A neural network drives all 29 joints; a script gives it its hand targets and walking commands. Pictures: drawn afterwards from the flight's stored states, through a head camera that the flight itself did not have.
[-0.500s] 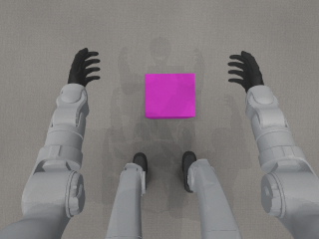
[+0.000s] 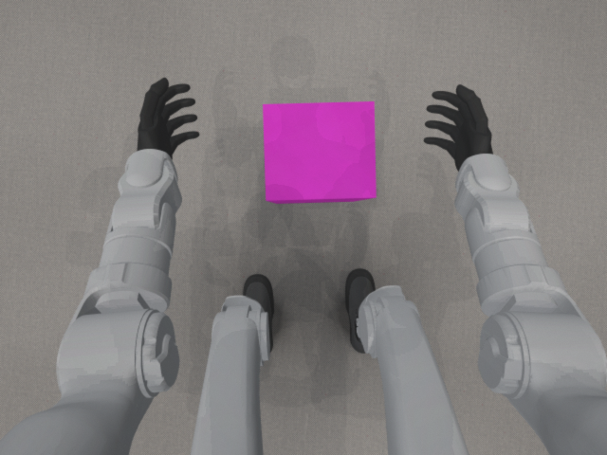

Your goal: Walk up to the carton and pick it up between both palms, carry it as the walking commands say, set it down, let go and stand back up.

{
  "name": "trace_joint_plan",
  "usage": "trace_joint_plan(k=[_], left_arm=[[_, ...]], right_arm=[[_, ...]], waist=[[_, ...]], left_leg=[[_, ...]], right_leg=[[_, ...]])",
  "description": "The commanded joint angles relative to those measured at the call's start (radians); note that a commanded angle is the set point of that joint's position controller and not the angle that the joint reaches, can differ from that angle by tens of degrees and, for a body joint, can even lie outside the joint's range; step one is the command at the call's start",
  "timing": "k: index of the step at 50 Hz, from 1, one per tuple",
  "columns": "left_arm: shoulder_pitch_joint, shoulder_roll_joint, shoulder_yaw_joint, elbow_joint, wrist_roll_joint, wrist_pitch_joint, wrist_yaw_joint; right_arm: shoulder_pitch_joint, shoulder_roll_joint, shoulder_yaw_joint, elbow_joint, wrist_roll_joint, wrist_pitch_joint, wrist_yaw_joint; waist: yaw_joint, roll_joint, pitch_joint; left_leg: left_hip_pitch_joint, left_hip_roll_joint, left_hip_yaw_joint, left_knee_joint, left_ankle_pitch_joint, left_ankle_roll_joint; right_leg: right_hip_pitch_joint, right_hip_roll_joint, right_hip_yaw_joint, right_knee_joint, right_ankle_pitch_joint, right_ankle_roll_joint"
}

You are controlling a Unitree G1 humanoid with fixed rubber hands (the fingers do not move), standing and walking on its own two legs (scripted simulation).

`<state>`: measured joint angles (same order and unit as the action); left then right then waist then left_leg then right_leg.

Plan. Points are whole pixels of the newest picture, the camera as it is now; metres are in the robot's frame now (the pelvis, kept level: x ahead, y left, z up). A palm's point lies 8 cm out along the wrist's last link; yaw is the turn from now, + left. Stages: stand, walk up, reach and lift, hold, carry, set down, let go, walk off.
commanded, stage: reach and lift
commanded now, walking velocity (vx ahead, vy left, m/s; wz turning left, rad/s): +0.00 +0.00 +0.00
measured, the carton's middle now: (316, 162) +0.47 -0.03 -0.47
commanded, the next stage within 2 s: none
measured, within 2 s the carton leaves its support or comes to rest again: neither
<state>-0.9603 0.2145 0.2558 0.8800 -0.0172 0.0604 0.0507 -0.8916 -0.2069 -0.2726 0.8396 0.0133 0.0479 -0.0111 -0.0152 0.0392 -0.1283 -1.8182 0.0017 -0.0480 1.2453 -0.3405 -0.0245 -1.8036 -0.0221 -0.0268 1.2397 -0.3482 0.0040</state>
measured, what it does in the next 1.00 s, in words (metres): lowers itself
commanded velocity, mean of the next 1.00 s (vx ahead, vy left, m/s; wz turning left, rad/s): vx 0.00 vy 0.00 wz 0.00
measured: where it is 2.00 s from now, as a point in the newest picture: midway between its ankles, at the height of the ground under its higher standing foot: (311, 328)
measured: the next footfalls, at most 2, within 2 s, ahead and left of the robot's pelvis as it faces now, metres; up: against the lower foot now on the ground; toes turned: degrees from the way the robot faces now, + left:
none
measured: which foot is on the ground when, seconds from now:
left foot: down 0.00-1.00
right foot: down 0.00-1.00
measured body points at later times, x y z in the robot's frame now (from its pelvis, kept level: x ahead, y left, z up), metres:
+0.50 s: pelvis -0.06 -0.01 -0.14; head +0.32 -0.01 +0.09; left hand +0.49 +0.17 -0.32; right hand +0.49 -0.19 -0.32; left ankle +0.08 +0.13 -0.57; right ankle +0.08 -0.12 -0.57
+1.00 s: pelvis -0.05 +0.00 -0.21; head +0.35 -0.01 -0.03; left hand +0.51 +0.19 -0.43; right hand +0.49 -0.23 -0.44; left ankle +0.08 +0.13 -0.57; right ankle +0.08 -0.12 -0.57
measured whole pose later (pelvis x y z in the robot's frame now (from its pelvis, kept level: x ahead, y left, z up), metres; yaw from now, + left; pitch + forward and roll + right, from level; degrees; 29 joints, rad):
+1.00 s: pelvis -0.05 +0.00 -0.21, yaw -1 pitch +37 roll +0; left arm -1.49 0.46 0.00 1.01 -0.23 0.03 0.16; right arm -1.44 -0.48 -0.11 0.98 0.30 0.02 -0.13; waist 0.00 0.01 0.54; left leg -2.21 0.00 -0.05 2.06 -0.50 -0.04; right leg -2.21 0.00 0.00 2.06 -0.49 0.01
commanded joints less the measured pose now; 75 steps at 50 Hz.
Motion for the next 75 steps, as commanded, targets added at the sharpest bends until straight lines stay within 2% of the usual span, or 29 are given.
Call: trace_joint_plan(k=[1,2,3,4,7,8,9,10,11,13,14,19,24,29,31,35,40,41,42,46,47,48,49,50,55,58,60,65,75], left_arm=[[-0.427,0.157,-0.037,-0.313,-0.04,-0.028,0.054],[-0.474,0.189,-0.067,-0.472,-0.062,-0.025,0.057],[-0.51,0.182,-0.092,-0.357,-0.083,0.003,0.07],[-0.544,0.243,-0.081,-0.544,-0.078,0.002,0.085],[-0.607,0.33,-0.067,-0.514,-0.106,0.069,0.103],[-0.543,0.313,-0.061,-0.208,-0.104,0.085,0.101],[-0.646,0.34,-0.089,-0.542,-0.146,0.107,0.115],[-0.611,0.394,-0.042,-0.279,-0.121,0.121,0.121],[-0.693,0.376,-0.088,-0.561,-0.174,0.131,0.132],[-0.665,0.393,-0.074,-0.297,-0.16,0.152,0.148],[-0.713,0.402,-0.078,-0.458,-0.196,0.163,0.152],[-0.731,0.378,-0.094,-0.42,-0.201,0.149,0.142],[-0.717,0.259,-0.105,0.09,-0.133,0.072,0.08],[-0.762,0.21,-0.165,0.022,-0.131,-0.033,0.065],[-0.678,0.24,-0.145,0.174,-0.148,-0.058,0.057],[-0.657,0.201,-0.162,0.294,-0.162,-0.048,0.047],[-0.677,0.231,-0.185,0.167,-0.208,-0.077,0.08],[-0.704,0.239,-0.194,0.049,-0.207,-0.092,0.091],[-0.718,0.265,-0.229,0.029,-0.241,-0.103,0.098],[-0.814,0.302,-0.278,-0.246,-0.326,-0.119,0.123],[-0.778,0.259,-0.323,-0.306,-0.357,-0.109,0.128],[-0.755,0.254,-0.362,-0.192,-0.379,-0.091,0.117],[-0.706,0.229,-0.341,-0.117,-0.382,-0.065,0.108],[-0.684,0.149,-0.357,0.015,-0.382,-0.046,0.086],[-0.663,0.196,-0.229,0.172,-0.302,-0.021,0.059],[-0.7,0.32,-0.137,0.106,-0.215,-0.048,0.101],[-0.711,0.301,-0.159,0.212,-0.224,-0.044,0.098],[-0.841,0.213,-0.29,0.088,-0.306,-0.078,0.083],[-0.815,0.145,-0.329,0.096,-0.327,-0.089,0.096]], right_arm=[[-0.474,-0.21,-0.053,-0.297,0.073,-0.039,-0.045],[-0.517,-0.266,-0.048,-0.446,0.083,-0.036,-0.061],[-0.536,-0.24,-0.035,-0.323,0.113,-0.017,-0.056],[-0.541,-0.296,-0.03,-0.468,0.129,-0.005,-0.075],[-0.652,-0.301,0.037,-0.541,0.159,0.065,-0.115],[-0.574,-0.313,0.017,-0.229,0.125,0.081,-0.113],[-0.666,-0.327,0.063,-0.513,0.162,0.105,-0.125],[-0.68,-0.306,0.09,-0.336,0.192,0.131,-0.134],[-0.75,-0.36,0.087,-0.585,0.201,0.136,-0.147],[-0.705,-0.327,0.117,-0.267,0.204,0.171,-0.153],[-0.779,-0.333,0.183,-0.461,0.258,0.178,-0.147],[-0.862,-0.281,0.24,-0.48,0.312,0.176,-0.162],[-0.703,-0.249,0.122,0.13,0.146,0.099,-0.133],[-0.693,-0.234,0.099,0.178,0.154,-0.019,-0.106],[-0.654,-0.237,0.143,0.309,0.147,-0.043,-0.085],[-0.78,-0.24,0.189,0.245,0.187,-0.052,-0.066],[-0.795,-0.284,0.203,0.138,0.235,-0.081,-0.092],[-0.842,-0.276,0.207,0.029,0.264,-0.093,-0.1],[-0.826,-0.294,0.203,0.011,0.285,-0.102,-0.11],[-0.721,-0.266,0.264,-0.103,0.387,-0.093,-0.139],[-0.767,-0.215,0.331,-0.17,0.441,-0.08,-0.128],[-0.745,-0.213,0.367,-0.057,0.446,-0.053,-0.117],[-0.753,-0.178,0.41,-0.008,0.457,-0.024,-0.107],[-0.73,-0.139,0.413,0.106,0.459,-0.011,-0.086],[-0.775,-0.238,0.258,0.165,0.321,-0.021,-0.101],[-0.799,-0.315,0.182,0.155,0.315,-0.038,-0.124],[-0.757,-0.284,0.193,0.261,0.295,-0.031,-0.127],[-0.802,-0.22,0.22,0.206,0.288,-0.051,-0.127],[-0.898,-0.09,0.378,0.074,0.359,-0.079,-0.133]], waist=[[-0.003,0.012,-1.181],[0.0,-0.002,-1.402],[-0.033,0.0,-1.316],[0.002,0.051,-1.476],[0.008,-0.05,-1.611],[-0.002,-0.058,-1.265],[-0.01,-0.026,-1.664],[0.059,-0.083,-1.453],[0.006,-0.084,-1.781],[0.045,-0.082,-1.525],[0.06,-0.1,-1.765],[0.1,-0.123,-1.629],[-0.027,-0.041,-0.871],[-0.032,0.062,-0.815],[-0.048,-0.014,-0.623],[0.008,-0.045,-0.595],[0.031,-0.056,-0.853],[0.068,-0.041,-1.002],[0.016,-0.053,-1.038],[0.024,-0.031,-1.504],[0.069,-0.032,-1.646],[0.049,-0.052,-1.524],[0.098,-0.068,-1.454],[0.055,-0.071,-1.241],[0.036,-0.059,-0.949],[0.06,-0.028,-0.95],[0.019,-0.034,-0.828],[-0.047,0.017,-0.866],[0.032,-0.08,-1.019]], left_leg=[[0.602,-0.073,0.077,0.179,0.286,-0.023],[0.685,-0.087,0.085,0.201,0.326,-0.016],[0.665,-0.077,0.065,0.222,0.289,-0.007],[0.768,-0.08,0.08,0.238,0.296,-0.018],[0.69,-0.094,0.13,0.305,0.154,0.004],[0.455,-0.079,0.111,0.316,-0.047,0.013],[0.719,-0.088,0.124,0.335,0.056,0.004],[0.525,-0.083,0.127,0.364,-0.057,0.012],[0.728,-0.089,0.141,0.389,0.07,0.006],[0.569,-0.078,0.142,0.443,0.008,0.002],[0.712,-0.088,0.152,0.474,0.084,0.013],[0.61,-0.089,0.142,0.531,0.146,0.03],[0.263,-0.04,0.11,0.573,-0.111,0.011],[0.297,-0.042,0.071,0.647,0.098,-0.022],[0.142,-0.034,0.074,0.684,0.027,-0.016],[0.05,-0.021,0.049,0.685,-0.031,-0.003],[0.175,-0.02,0.06,0.715,0.099,-0.001],[0.229,-0.031,0.079,0.733,0.176,-0.011],[0.267,-0.025,0.074,0.733,0.184,-0.009],[0.529,-0.041,0.094,0.8,0.412,-0.011],[0.64,-0.047,0.095,0.798,0.499,-0.004],[0.589,-0.026,0.095,0.81,0.448,-0.004],[0.558,-0.02,0.109,0.799,0.376,0.003],[0.411,-0.016,0.116,0.79,0.285,0.013],[0.173,-0.004,0.106,0.752,0.058,-0.001],[0.182,-0.014,0.106,0.746,0.03,-0.01],[0.17,-0.008,0.096,0.724,-0.044,-0.005],[0.232,-0.011,0.065,0.737,0.003,-0.005],[0.187,-0.042,0.086,0.753,0.092,0.002]], right_leg=[[0.42,0.096,-0.007,0.176,0.256,0.038],[0.551,0.093,-0.017,0.208,0.317,0.044],[0.457,0.103,-0.046,0.253,0.268,0.046],[0.51,0.099,-0.014,0.242,0.263,0.028],[0.693,0.089,-0.014,0.285,0.186,0.049],[0.473,0.079,-0.029,0.336,0.0,0.038],[0.752,0.077,-0.017,0.324,0.099,0.025],[0.633,0.071,-0.01,0.364,-0.025,0.035],[0.845,0.079,-0.017,0.369,0.111,0.03],[0.682,0.079,-0.027,0.468,0.055,0.03],[0.836,0.082,-0.007,0.457,0.11,0.022],[0.837,0.096,0.018,0.529,0.237,0.038],[0.355,0.064,0.03,0.538,-0.031,0.021],[0.171,0.075,0.019,0.626,0.113,0.027],[0.076,0.062,0.031,0.641,0.058,0.028],[0.025,0.049,0.046,0.675,-0.016,0.035],[0.174,0.047,0.007,0.735,0.12,0.055],[0.241,0.052,0.015,0.736,0.176,0.052],[0.262,0.06,0.003,0.73,0.196,0.06],[0.49,0.073,0.008,0.774,0.417,0.04],[0.571,0.079,0.006,0.796,0.487,0.04],[0.515,0.072,0.009,0.802,0.43,0.037],[0.542,0.053,0.022,0.788,0.362,0.04],[0.465,0.061,0.014,0.781,0.284,0.028],[0.304,0.039,0.014,0.755,0.113,0.052],[0.256,0.042,0.008,0.745,0.083,0.047],[0.207,0.042,0.006,0.729,0.009,0.044],[0.184,0.039,0.002,0.736,0.057,0.032],[0.344,0.07,0.016,0.731,0.165,0.044]])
